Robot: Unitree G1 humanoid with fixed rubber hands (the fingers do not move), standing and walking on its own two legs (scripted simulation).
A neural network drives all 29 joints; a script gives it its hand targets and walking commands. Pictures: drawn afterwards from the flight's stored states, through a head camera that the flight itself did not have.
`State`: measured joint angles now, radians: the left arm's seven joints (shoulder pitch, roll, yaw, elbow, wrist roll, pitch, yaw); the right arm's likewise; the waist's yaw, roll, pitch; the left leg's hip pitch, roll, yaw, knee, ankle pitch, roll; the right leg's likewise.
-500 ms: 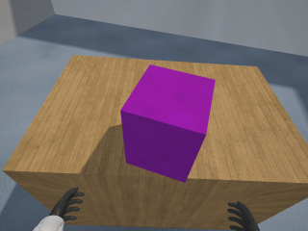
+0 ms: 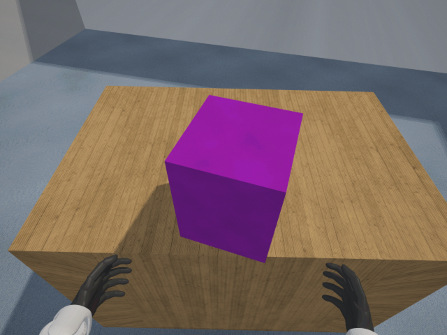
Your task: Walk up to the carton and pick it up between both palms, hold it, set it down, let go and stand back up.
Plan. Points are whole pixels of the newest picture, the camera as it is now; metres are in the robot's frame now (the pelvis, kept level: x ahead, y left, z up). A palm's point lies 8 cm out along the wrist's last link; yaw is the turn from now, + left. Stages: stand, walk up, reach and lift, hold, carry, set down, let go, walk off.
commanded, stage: reach and lift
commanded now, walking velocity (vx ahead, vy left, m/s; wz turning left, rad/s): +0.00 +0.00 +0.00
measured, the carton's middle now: (237, 179) +0.43 +0.00 +0.03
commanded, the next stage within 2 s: none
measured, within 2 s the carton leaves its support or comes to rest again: neither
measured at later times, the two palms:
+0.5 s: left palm (90, 269) +0.23 +0.24 +0.03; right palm (349, 298) +0.19 -0.16 +0.05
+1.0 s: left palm (100, 231) +0.28 +0.23 +0.07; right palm (351, 263) +0.23 -0.17 +0.08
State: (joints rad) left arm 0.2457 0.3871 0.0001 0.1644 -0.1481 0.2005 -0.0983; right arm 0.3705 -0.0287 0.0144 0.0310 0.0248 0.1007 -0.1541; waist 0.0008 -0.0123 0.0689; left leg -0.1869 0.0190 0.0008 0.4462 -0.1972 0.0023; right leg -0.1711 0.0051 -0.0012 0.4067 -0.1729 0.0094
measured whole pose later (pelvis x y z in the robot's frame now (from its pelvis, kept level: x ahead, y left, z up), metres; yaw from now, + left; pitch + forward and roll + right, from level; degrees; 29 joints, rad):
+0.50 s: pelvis +0.01 +0.01 +0.00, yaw -1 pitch -2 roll -1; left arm 0.28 0.43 0.00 -0.05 -0.25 0.10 -0.13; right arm 0.46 -0.01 0.09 -0.25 0.11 0.08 -0.24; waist 0.00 -0.01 0.07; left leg -0.19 0.02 0.02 0.44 -0.22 0.00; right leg -0.16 0.01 0.02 0.38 -0.17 0.01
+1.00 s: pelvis +0.02 +0.01 +0.00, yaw -1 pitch -2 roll -1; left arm 0.11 0.44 0.00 -0.11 -0.32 0.28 -0.09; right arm 0.32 -0.07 0.06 -0.37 0.15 0.33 -0.25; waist 0.00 -0.01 0.05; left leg -0.19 0.02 0.02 0.44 -0.23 0.01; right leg -0.16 0.01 0.02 0.38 -0.18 0.01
